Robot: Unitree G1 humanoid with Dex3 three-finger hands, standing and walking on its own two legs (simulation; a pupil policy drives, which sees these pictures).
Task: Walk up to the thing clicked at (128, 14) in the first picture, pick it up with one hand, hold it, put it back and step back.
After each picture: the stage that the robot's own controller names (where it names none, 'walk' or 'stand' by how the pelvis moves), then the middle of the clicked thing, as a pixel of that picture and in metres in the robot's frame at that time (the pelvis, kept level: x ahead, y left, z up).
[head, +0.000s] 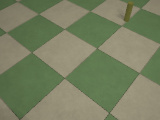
stand; (128, 12) +1.74 -0.53 -0.65
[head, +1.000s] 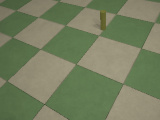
walk; (103, 20) +1.64 -0.10 -0.62
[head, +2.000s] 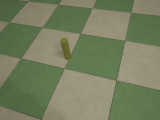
walk; (66, 49) +1.06 +0.27 -0.64
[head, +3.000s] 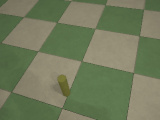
walk; (64, 86) +0.66 +0.25 -0.65
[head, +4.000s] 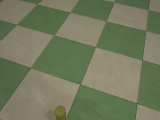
walk; (61, 117) +0.42 +0.16 -0.63
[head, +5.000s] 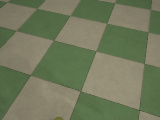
stand; out of the picture +0.36 +0.18 -0.65
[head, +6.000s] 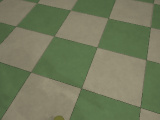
stand; out of the picture +0.34 +0.18 -0.66
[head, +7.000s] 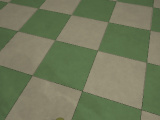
stand; out of the picture +0.35 +0.19 -0.66
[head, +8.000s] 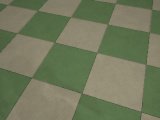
stand; out of the picture +0.34 +0.19 -0.66
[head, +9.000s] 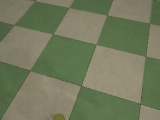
go down; out of the picture +0.34 +0.18 -0.65
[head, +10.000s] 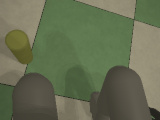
go down; (21, 50) +0.43 +0.20 -0.24
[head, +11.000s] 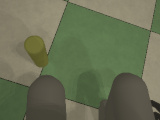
close in; (38, 54) +0.43 +0.19 -0.26
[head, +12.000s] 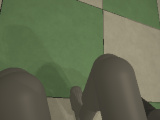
close in; out of the picture +0.43 +0.23 -0.16
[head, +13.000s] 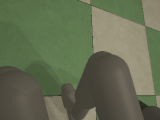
close; out of the picture +0.43 +0.24 -0.16
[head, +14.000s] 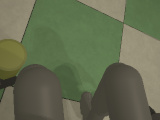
lift; (6, 65) +0.32 +0.23 -0.12
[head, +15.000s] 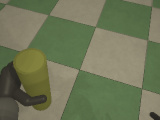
lift; (37, 85) +0.29 +0.16 +0.05
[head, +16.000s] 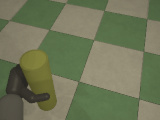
hold; (42, 84) +0.31 +0.15 +0.03
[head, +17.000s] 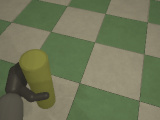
hold; (41, 83) +0.31 +0.16 +0.04
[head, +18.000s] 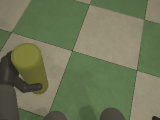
crouch; (34, 73) +0.35 +0.17 -0.02
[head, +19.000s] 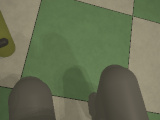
lower; out of the picture +0.46 +0.22 -0.07
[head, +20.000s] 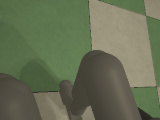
lower; out of the picture +0.44 +0.23 -0.16
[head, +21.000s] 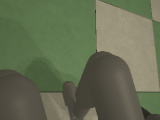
lower; out of the picture +0.41 +0.25 -0.17
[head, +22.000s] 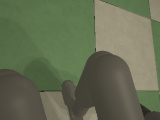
lower; out of the picture +0.42 +0.25 -0.16
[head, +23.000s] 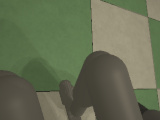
lower; out of the picture +0.41 +0.21 -0.17
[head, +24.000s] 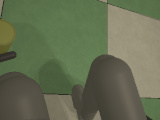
open; out of the picture +0.42 +0.20 -0.18
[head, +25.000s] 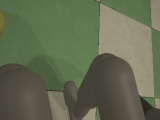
stand; out of the picture +0.42 +0.22 -0.18
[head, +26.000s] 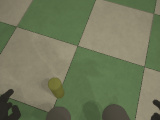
stand; (57, 89) +0.39 +0.16 -0.47
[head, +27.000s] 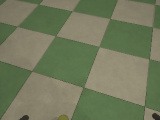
stand; out of the picture +0.36 +0.14 -0.60
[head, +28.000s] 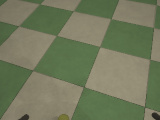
stand; out of the picture +0.36 +0.14 -0.60
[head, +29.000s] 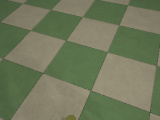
stand; out of the picture +0.38 +0.13 -0.65
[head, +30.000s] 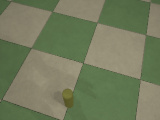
walk; (68, 99) +0.43 +0.10 -0.64
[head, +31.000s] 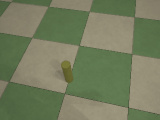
walk; (67, 72) +0.68 +0.18 -0.62
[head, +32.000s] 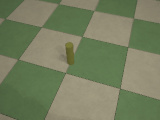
stand; (70, 54) +0.96 +0.18 -0.63
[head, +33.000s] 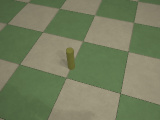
stand; (70, 59) +0.95 +0.16 -0.65
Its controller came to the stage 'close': yes
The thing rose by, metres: 0.69
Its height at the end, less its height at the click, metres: +0.00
